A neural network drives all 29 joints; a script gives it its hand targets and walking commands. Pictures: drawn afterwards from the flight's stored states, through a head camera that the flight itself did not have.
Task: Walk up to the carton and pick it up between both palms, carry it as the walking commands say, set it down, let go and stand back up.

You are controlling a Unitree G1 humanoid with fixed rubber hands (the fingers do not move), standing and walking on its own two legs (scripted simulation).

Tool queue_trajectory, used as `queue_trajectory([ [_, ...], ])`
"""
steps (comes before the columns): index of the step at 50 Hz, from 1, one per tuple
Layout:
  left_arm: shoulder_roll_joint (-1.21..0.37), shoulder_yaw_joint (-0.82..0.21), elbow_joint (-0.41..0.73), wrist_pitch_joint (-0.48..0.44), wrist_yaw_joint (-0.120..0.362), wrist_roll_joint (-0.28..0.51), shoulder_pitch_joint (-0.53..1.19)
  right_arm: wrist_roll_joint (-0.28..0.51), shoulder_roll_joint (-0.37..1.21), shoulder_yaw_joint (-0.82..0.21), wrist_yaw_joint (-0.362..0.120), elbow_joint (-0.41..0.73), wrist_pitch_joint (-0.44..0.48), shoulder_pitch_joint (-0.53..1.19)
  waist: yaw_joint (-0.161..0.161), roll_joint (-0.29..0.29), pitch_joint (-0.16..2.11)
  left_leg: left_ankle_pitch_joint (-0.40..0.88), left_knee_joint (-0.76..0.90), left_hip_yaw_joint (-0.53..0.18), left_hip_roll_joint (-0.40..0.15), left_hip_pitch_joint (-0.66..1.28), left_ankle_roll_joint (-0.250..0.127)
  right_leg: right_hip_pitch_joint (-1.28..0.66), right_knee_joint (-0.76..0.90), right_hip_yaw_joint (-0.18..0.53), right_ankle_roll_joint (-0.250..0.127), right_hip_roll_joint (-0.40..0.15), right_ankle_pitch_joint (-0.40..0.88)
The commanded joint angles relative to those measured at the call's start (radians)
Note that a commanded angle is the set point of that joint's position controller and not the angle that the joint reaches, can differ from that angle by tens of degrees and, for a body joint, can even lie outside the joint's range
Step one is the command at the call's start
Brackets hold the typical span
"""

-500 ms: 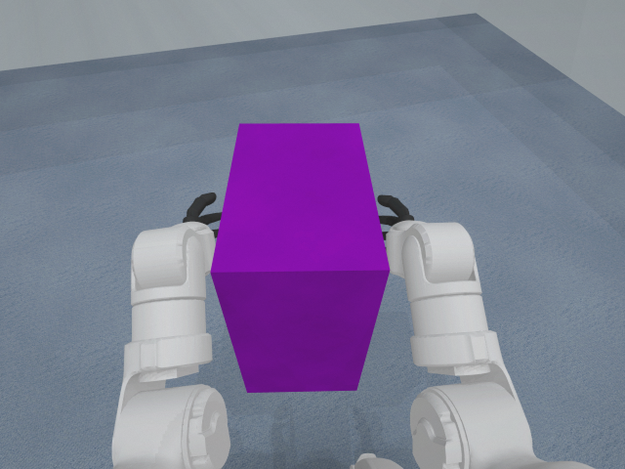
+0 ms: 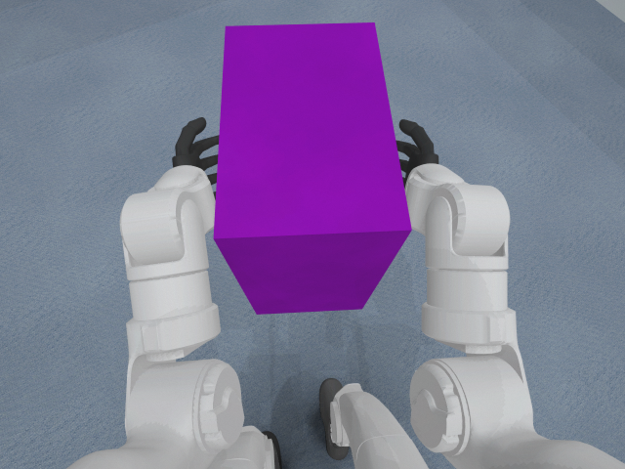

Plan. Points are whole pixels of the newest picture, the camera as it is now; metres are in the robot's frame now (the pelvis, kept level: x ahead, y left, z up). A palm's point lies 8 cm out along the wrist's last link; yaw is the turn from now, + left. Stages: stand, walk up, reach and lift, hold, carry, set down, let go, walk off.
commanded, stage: carry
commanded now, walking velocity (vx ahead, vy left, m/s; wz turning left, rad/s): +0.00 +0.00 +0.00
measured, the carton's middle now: (305, 192) +0.44 +0.00 +0.02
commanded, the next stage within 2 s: none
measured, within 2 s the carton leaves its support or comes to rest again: neither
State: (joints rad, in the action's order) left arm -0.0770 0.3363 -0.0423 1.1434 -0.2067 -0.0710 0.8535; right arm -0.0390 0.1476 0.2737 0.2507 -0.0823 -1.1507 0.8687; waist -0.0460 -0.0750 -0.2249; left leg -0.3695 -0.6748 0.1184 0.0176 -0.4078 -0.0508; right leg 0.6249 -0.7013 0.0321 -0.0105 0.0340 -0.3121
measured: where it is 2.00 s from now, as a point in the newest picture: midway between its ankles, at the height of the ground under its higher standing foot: outside the picture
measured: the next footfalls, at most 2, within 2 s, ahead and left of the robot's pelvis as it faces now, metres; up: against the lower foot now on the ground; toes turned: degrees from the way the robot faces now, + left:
right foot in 0.10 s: +0.10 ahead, -0.11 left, +0.00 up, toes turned -4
right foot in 1.62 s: -0.05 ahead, -0.14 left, +0.00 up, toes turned +10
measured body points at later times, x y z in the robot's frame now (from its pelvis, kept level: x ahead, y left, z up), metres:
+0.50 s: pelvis -0.03 -0.01 +0.01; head -0.05 -0.01 +0.46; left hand +0.33 +0.11 +0.14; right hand +0.31 -0.14 +0.13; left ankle -0.02 +0.09 -0.72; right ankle +0.06 -0.11 -0.72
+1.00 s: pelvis -0.09 -0.01 +0.01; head -0.13 -0.02 +0.46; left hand +0.25 +0.12 +0.12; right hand +0.24 -0.13 +0.12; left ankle -0.02 +0.09 -0.72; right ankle +0.05 -0.11 -0.71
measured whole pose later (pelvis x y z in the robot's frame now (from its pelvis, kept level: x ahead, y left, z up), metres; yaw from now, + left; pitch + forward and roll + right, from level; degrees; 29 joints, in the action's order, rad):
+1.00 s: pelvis -0.09 -0.01 +0.01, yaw -1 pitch -1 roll +1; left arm -0.06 0.23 -0.25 1.21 -0.16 -0.08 0.63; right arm -0.11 0.16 0.15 0.21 -0.20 -1.26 0.60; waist 0.01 0.00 0.09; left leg -0.22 -0.57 0.13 -0.02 -0.38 -0.02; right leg 0.47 -0.52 -0.06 -0.03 0.00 -0.17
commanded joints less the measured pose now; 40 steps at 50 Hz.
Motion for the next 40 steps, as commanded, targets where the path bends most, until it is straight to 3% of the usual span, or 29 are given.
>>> queue_trajectory([
  [1,-1.089,-0.781,0.103,-0.009,0.198,0.421,0.819,0.388,0.973,-0.665,-0.239,0.203,0.042,0.822,0.025,0.264,0.985,1.076,0.013,-0.188,-0.3,0.559,-0.048,-0.175,-0.025,-0.07,-0.017,-0.023,-0.031],
  [3,-1.109,-0.791,0.1,-0.009,0.212,0.448,0.778,0.372,0.951,-0.679,-0.225,0.257,0.04,0.815,0.039,0.206,0.964,0.954,-0.01,-0.137,-0.263,0.494,-0.012,-0.305,0.157,-0.093,-0.025,-0.02,0.111],
  [4,-1.107,-0.799,0.116,-0.008,0.22,0.468,0.788,0.363,0.954,-0.69,-0.217,0.25,0.037,0.792,0.039,0.15,0.96,0.857,-0.023,-0.118,-0.23,0.413,0.013,-0.42,0.219,-0.044,-0.044,-0.061,0.291],
  [5,-1.105,-0.79,0.085,-0.002,0.226,0.457,0.727,0.355,0.955,-0.698,-0.212,0.248,0.03,0.761,0.036,0.082,0.968,0.726,-0.061,-0.108,-0.195,0.312,0.033,-0.542,0.192,0.053,-0.073,-0.142,0.561],
  [6,-1.086,-0.764,0.024,-0.003,0.233,0.442,0.701,0.32,0.948,-0.674,-0.21,0.173,0.029,0.697,0.042,-0.027,1.007,0.501,-0.088,-0.091,-0.148,0.187,0.047,-0.673,0.106,0.124,-0.12,-0.222,0.861],
  [7,-1.066,-0.725,-0.059,-0.017,0.237,0.402,0.653,0.291,0.936,-0.638,-0.211,0.098,0.038,0.661,0.044,-0.095,1.002,0.224,-0.074,-0.07,-0.105,0.135,0.047,-0.703,0.084,0.154,-0.149,-0.252,1.039],
  [8,-1.084,-0.744,-0.055,-0.015,0.238,0.394,0.568,0.292,0.954,-0.654,-0.214,0.096,0.032,0.563,0.037,-0.138,0.989,0.058,0.026,-0.06,-0.085,0.132,0.048,-0.701,0.075,0.139,-0.164,-0.26,1.04],
  [9,-1.081,-0.786,0.009,-0.01,0.24,0.424,0.59,0.335,0.967,-0.708,-0.218,0.145,0.025,0.599,0.035,-0.115,0.988,0.051,0.063,-0.06,-0.092,0.166,0.041,-0.684,0.085,0.126,-0.151,-0.252,0.987],
  [10,-1.066,-0.782,0.009,-0.01,0.241,0.424,0.618,0.338,0.967,-0.716,-0.22,0.13,0.025,0.613,0.037,-0.083,0.991,0.131,0.087,-0.053,-0.099,0.206,0.036,-0.66,0.089,0.1,-0.133,-0.236,0.913],
  [12,-1.072,-0.781,0.0,-0.004,0.239,0.407,0.61,0.332,0.978,-0.7,-0.233,0.079,0.018,0.586,0.037,0.046,0.984,0.435,0.096,-0.072,-0.136,0.317,0.025,-0.558,0.081,0.058,-0.097,-0.193,0.734],
  [13,-1.071,-0.786,-0.018,0.005,0.24,0.397,0.576,0.323,0.974,-0.685,-0.242,0.038,0.014,0.527,0.04,0.151,0.97,0.632,0.041,-0.095,-0.175,0.366,0.01,-0.483,0.085,0.041,-0.076,-0.172,0.65],
  [14,-1.073,-0.783,-0.019,0.007,0.239,0.393,0.583,0.323,0.977,-0.68,-0.245,0.022,0.013,0.526,0.04,0.159,0.954,0.702,0.029,-0.101,-0.191,0.369,0.005,-0.465,0.094,0.025,-0.065,-0.16,0.56],
  [15,-1.069,-0.792,-0.014,0.007,0.238,0.398,0.621,0.334,0.97,-0.677,-0.252,0.015,0.012,0.56,0.041,0.207,0.944,0.701,0.04,-0.095,-0.194,0.349,0.006,-0.467,0.106,0.031,-0.061,-0.158,0.491],
  [16,-1.066,-0.786,-0.024,0.008,0.239,0.395,0.622,0.339,0.966,-0.673,-0.258,0.003,0.01,0.56,0.041,0.208,0.934,0.715,0.045,-0.095,-0.196,0.347,0.007,-0.46,0.107,0.025,-0.06,-0.155,0.46],
  [17,-1.074,-0.783,-0.041,0.012,0.237,0.385,0.624,0.346,0.972,-0.672,-0.265,-0.004,0.006,0.574,0.043,0.218,0.904,0.647,0.065,-0.09,-0.197,0.328,0.014,-0.45,0.127,0.026,-0.059,-0.156,0.401],
  [20,-1.084,-0.752,-0.061,0.015,0.24,0.371,0.614,0.364,0.997,-0.677,-0.28,-0.013,-0.008,0.6,0.045,0.123,0.817,0.261,0.136,-0.098,-0.172,0.22,0.025,-0.446,0.192,0.043,-0.066,-0.162,0.272],
  [21,-1.107,-0.73,-0.082,0.028,0.249,0.345,0.491,0.342,1.018,-0.66,-0.285,-0.024,-0.018,0.49,0.044,0.107,0.786,0.134,0.158,-0.098,-0.165,0.181,0.026,-0.438,0.219,0.052,-0.064,-0.164,0.204],
  [23,-1.114,-0.714,-0.078,0.03,0.254,0.348,0.498,0.356,1.03,-0.665,-0.292,-0.007,-0.024,0.524,0.04,0.08,0.728,-0.02,0.208,-0.106,-0.156,0.137,0.022,-0.409,0.255,0.066,-0.059,-0.161,0.051],
  [24,-1.112,-0.707,-0.085,0.033,0.257,0.351,0.507,0.355,1.028,-0.666,-0.293,-0.004,-0.026,0.526,0.04,0.06,0.702,-0.036,0.217,-0.102,-0.154,0.125,0.023,-0.398,0.269,0.063,-0.053,-0.157,0.018],
  [25,-1.114,-0.716,-0.082,0.029,0.259,0.376,0.594,0.373,1.016,-0.681,-0.289,0.027,-0.02,0.638,0.039,0.048,0.687,-0.037,0.218,-0.106,-0.153,0.12,0.024,-0.377,0.285,0.069,-0.051,-0.155,-0.003],
  [27,-1.106,-0.703,-0.107,0.036,0.263,0.372,0.601,0.372,1.013,-0.678,-0.288,0.012,-0.028,0.646,0.041,0.052,0.63,-0.097,0.251,-0.118,-0.158,0.085,0.022,-0.343,0.312,0.065,-0.039,-0.147,-0.087],
  [28,-1.1,-0.685,-0.136,0.04,0.266,0.364,0.583,0.362,1.021,-0.672,-0.29,-0.024,-0.034,0.608,0.041,0.029,0.592,-0.127,0.261,-0.114,-0.15,0.064,0.029,-0.318,0.335,0.072,-0.036,-0.146,-0.155],
  [31,-1.094,-0.641,-0.182,0.044,0.272,0.351,0.531,0.345,1.031,-0.638,-0.292,-0.069,-0.037,0.538,0.043,0.051,0.576,-0.181,0.277,-0.108,-0.137,0.041,0.039,-0.304,0.361,0.079,-0.029,-0.145,-0.223],
  [35,-1.106,-0.637,-0.171,0.033,0.274,0.382,0.622,0.349,1.048,-0.615,-0.288,-0.091,-0.028,0.564,0.044,0.093,0.629,-0.085,0.261,-0.109,-0.144,0.079,0.044,-0.328,0.326,0.08,-0.029,-0.147,-0.111],
  [36,-1.115,-0.631,-0.179,0.035,0.275,0.381,0.602,0.352,1.054,-0.618,-0.286,-0.074,-0.027,0.572,0.043,0.082,0.623,-0.081,0.26,-0.106,-0.143,0.079,0.044,-0.316,0.333,0.082,-0.025,-0.146,-0.116],
  [40,-1.129,-0.608,-0.193,0.043,0.282,0.378,0.517,0.33,1.057,-0.584,-0.28,-0.073,-0.03,0.488,0.045,0.105,0.626,-0.215,0.307,-0.127,-0.147,0.032,0.032,-0.315,0.31,0.059,-0.016,-0.118,-0.181],
])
